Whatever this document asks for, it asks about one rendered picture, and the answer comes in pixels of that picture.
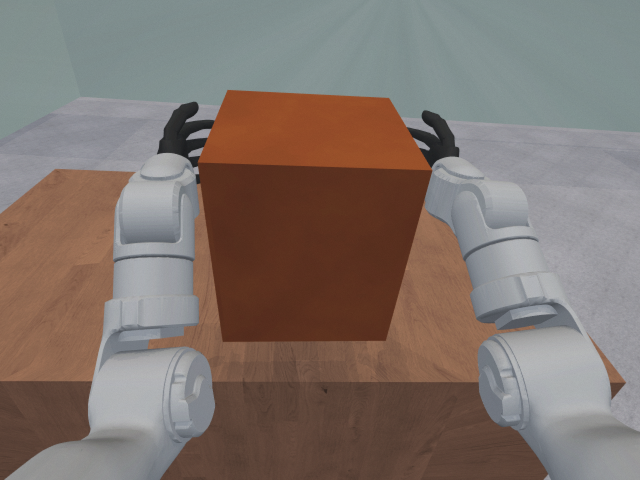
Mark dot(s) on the robot left hand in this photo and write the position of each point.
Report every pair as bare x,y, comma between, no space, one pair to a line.
176,132

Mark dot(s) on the robot left upper arm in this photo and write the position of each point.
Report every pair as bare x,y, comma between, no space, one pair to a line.
145,406

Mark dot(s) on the pedestal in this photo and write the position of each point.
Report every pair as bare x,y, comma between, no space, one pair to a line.
407,408

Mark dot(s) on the robot right upper arm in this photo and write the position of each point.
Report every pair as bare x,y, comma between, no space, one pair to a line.
548,384

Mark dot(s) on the robot right forearm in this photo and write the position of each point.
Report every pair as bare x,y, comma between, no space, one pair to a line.
512,284

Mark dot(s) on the carton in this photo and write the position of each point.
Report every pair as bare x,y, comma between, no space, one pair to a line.
311,205

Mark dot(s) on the robot left forearm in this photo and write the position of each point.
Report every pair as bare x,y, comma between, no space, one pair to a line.
153,251

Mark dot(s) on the robot right hand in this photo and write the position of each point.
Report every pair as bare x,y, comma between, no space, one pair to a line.
441,147

